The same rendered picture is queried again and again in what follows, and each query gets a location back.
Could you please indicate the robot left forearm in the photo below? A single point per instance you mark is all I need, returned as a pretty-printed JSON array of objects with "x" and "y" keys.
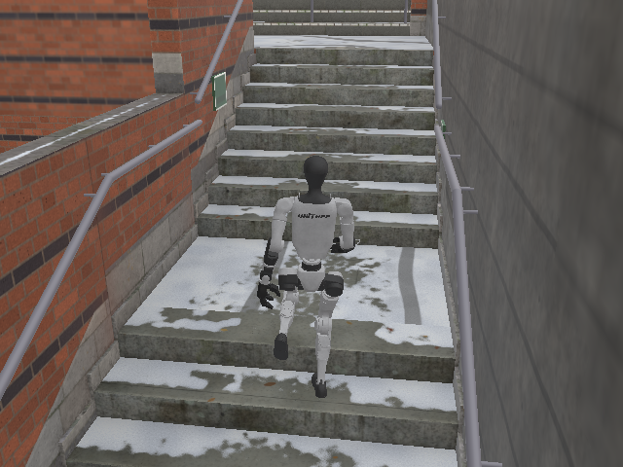
[{"x": 268, "y": 266}]

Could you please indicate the right robot shin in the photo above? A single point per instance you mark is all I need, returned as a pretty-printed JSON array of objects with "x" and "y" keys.
[{"x": 322, "y": 351}]

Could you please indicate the robot right upper arm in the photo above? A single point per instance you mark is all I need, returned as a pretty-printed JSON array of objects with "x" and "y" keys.
[{"x": 344, "y": 209}]

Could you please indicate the robot right forearm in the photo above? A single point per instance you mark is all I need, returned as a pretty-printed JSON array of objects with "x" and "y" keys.
[{"x": 345, "y": 250}]

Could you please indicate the right robot thigh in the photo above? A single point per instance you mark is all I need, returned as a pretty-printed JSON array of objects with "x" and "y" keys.
[{"x": 333, "y": 289}]

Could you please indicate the robot left hand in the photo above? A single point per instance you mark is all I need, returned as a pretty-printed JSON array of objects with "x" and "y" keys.
[{"x": 262, "y": 294}]

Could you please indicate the robot left upper arm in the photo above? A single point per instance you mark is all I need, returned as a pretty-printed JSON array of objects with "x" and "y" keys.
[{"x": 283, "y": 206}]

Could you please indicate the robot right hand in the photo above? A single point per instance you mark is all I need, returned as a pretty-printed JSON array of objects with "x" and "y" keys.
[{"x": 336, "y": 248}]

